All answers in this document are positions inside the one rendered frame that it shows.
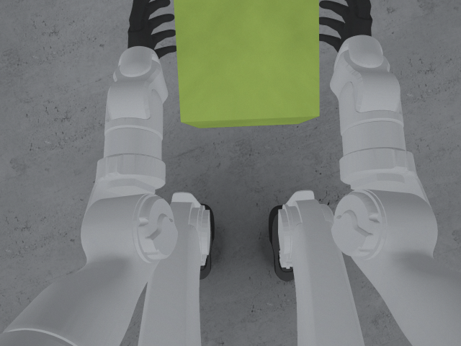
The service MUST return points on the carton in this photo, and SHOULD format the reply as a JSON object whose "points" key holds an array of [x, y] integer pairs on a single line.
{"points": [[247, 62]]}

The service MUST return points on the robot left upper arm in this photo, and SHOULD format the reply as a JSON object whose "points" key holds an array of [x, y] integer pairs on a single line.
{"points": [[124, 239]]}

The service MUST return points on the right robot forearm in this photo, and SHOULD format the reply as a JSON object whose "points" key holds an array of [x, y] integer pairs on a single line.
{"points": [[371, 121]]}

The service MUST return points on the robot right upper arm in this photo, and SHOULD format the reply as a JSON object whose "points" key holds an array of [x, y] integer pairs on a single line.
{"points": [[391, 237]]}

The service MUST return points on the robot right thigh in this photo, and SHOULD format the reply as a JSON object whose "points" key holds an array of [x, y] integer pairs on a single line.
{"points": [[326, 312]]}

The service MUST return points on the robot right hand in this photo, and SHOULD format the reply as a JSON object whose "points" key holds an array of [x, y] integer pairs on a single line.
{"points": [[356, 15]]}

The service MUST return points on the robot left hand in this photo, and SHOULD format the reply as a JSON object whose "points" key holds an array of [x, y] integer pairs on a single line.
{"points": [[141, 27]]}

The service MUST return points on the left robot foot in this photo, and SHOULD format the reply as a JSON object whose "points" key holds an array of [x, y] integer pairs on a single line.
{"points": [[205, 270]]}

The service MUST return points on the left robot forearm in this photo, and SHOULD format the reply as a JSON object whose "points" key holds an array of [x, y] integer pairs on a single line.
{"points": [[133, 129]]}

